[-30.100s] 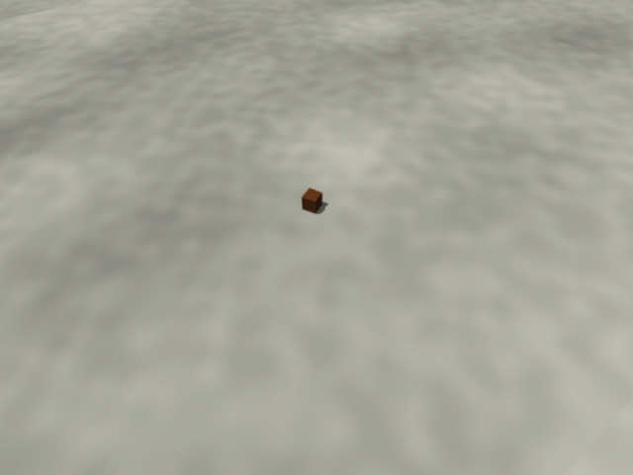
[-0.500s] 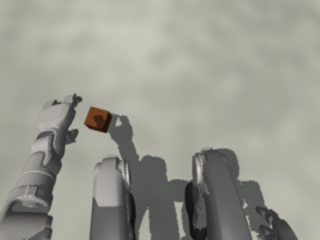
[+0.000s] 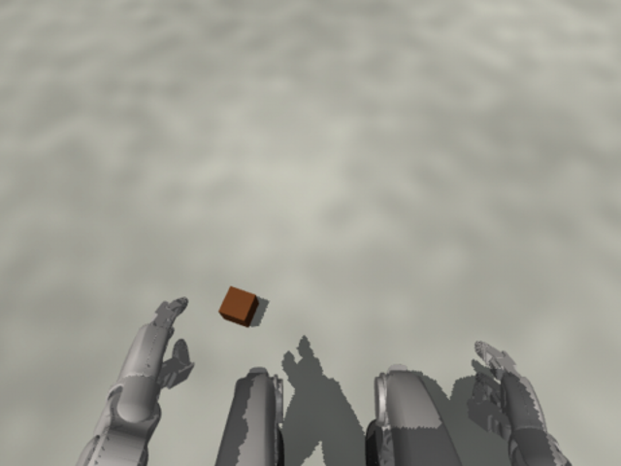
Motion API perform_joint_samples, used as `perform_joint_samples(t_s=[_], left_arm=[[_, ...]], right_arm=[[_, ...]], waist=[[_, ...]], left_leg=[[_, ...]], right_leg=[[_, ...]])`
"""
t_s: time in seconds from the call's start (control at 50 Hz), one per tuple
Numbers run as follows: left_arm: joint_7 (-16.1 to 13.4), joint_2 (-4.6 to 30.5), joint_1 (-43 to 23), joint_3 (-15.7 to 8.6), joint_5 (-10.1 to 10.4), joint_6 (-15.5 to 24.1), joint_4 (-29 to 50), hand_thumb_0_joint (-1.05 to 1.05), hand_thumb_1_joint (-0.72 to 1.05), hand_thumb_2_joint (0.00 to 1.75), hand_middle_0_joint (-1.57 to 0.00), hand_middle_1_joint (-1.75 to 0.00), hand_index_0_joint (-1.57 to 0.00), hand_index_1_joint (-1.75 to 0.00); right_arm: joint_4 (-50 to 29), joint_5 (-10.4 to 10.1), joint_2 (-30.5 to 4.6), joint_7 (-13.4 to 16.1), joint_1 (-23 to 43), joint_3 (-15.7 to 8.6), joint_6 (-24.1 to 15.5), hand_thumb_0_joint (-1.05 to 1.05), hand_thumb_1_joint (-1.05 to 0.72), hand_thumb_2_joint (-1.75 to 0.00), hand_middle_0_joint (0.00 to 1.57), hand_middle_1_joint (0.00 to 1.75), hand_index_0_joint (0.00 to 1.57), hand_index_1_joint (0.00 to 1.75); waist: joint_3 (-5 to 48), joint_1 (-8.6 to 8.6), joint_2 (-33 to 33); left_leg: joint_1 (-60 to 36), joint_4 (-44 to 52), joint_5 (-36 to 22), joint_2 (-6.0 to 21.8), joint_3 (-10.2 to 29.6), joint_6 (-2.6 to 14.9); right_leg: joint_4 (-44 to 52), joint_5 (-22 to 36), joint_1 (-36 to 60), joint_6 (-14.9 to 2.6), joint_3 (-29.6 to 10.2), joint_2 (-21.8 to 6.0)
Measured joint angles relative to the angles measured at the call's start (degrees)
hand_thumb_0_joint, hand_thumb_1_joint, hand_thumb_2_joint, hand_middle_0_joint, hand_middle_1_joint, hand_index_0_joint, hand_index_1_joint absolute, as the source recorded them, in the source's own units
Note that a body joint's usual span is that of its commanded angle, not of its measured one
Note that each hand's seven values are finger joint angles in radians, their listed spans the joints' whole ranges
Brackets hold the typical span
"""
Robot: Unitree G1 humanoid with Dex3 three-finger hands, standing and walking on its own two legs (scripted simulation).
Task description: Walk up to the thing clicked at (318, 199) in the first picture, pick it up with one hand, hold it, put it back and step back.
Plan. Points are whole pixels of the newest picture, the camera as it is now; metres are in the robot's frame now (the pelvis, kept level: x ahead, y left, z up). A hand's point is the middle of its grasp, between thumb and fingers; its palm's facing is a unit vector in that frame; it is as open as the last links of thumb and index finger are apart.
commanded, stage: home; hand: left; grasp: from above
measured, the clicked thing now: (239, 307) +0.48 +0.22 -0.54
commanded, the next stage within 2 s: none
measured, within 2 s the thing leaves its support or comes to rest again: neither
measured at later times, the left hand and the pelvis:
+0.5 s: hand (129, 390) +0.22 +0.19 +0.09, palm faces +0.10 -0.98 -0.20, open 7.4 cm; pelvis +0.06 +0.01 +0.13, yaw +2 degrees
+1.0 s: hand (125, 403) +0.21 +0.19 +0.08, palm faces +0.09 -0.98 -0.19, open 7.4 cm; pelvis +0.05 +0.01 +0.14, yaw +2 degrees
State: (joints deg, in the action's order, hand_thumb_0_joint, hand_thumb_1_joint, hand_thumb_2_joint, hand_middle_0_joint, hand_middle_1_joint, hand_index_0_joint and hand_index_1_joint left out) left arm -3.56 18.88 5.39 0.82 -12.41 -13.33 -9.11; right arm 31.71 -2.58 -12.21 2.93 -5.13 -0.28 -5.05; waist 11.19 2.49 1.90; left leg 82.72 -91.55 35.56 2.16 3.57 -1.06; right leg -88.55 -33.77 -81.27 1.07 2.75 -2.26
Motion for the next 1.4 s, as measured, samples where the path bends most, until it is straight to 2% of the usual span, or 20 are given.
perform_joint_samples(t_s=[0.08,0.2,0.3,0.38,0.52,0.68,1.4], left_arm=[[-0.58,-1.33,4.9,-0.36,5.36,-2.12,3.02,0.01,0.89,0.9,-0.21,-0.3,-0.21,-0.3],[-1.06,-3.6,11.41,-1.61,11.13,-5.95,7.18,0.01,0.9,0.9,-0.21,-0.3,-0.21,-0.3],[-1.17,-5.26,16.92,-2.37,14.62,-9.63,11.67,0.01,0.9,0.9,-0.2,-0.3,-0.2,-0.3],[-0.8,-5.96,20.89,-2.63,16.28,-11.68,15.11,0.01,0.9,0.9,-0.2,-0.3,-0.2,-0.3],[0.92,-5.99,24.3,-2.83,16.57,-13.24,17.56,0.01,0.9,0.9,-0.2,-0.3,-0.2,-0.3],[2.41,-6.12,23.24,-2.82,16.09,-12.77,15.78,0.01,0.9,0.9,-0.2,-0.3,-0.2,-0.3],[2.44,-5.84,23.19,-2.48,15.96,-11.73,16.12,0.01,0.9,0.9,-0.2,-0.3,-0.2,-0.3]], right_arm=[[0.15,-0.01,0.33,1.46,-2.39,0.69,-1.25,0.01,-0.91,-0.9,0.2,0.3,0.2,0.3],[-0.28,-0.02,-0.04,3.91,-6.67,1.45,-2.7,0.01,-0.91,-0.9,0.2,0.3,0.2,0.3],[-1.02,0.17,-0.47,6.01,-10.24,1.88,-3.76,0.01,-0.91,-0.9,0.2,0.3,0.2,0.3],[-1.78,0.36,-0.68,7.3,-12.25,2.12,-4.87,0.01,-0.91,-0.9,0.2,0.3,0.2,0.3],[-2.65,1.1,-0.48,8.03,-12.43,2.19,-6.9,0.01,-0.9,-0.9,0.2,0.3,0.2,0.3],[-2.34,1.9,-0.33,7.71,-10.72,2.29,-8.6,0.01,-0.9,-0.9,0.2,0.3,0.2,0.3],[-0.36,2.05,-0.37,7.88,-11.19,1.96,-9.16,0.01,-0.9,-0.9,0.2,0.3,0.2,0.3]], waist=[[-0.53,0.46,0.06],[-0.88,1.24,0.03],[-0.67,1.48,0.16],[-0.23,1.36,0.48],[-0.13,0.63,0.75],[-1.73,-0.3,0.33],[-2.54,-0.31,0.37]], left_leg=[[-7.92,6.64,-1.12,0.2,-0.1,-0.05],[-19.88,16.69,-3.16,0.45,-0.35,-0.03],[-29.71,24.72,-5.0,0.55,-0.52,0.04],[-36.09,29.75,-6.23,0.56,-0.53,0.19],[-41.73,33.68,-7.2,0.28,-0.67,0.35],[-43.12,34.1,-7.56,-0.04,-0.64,0.42],[-43.22,33.85,-7.14,0.25,-0.96,0.37]], right_leg=[[6.78,1.14,8.04,-0.04,0.35,0.17],[17.17,3.33,20.2,0.03,0.71,0.44],[25.62,5.34,30.3,0.15,1.0,0.61],[31.09,6.71,36.98,0.25,1.28,0.69],[35.16,7.69,42.76,0.47,1.35,0.47],[35.37,7.85,44.15,0.58,1.39,0.17],[35.13,7.63,44.03,0.57,0.97,0.49]])
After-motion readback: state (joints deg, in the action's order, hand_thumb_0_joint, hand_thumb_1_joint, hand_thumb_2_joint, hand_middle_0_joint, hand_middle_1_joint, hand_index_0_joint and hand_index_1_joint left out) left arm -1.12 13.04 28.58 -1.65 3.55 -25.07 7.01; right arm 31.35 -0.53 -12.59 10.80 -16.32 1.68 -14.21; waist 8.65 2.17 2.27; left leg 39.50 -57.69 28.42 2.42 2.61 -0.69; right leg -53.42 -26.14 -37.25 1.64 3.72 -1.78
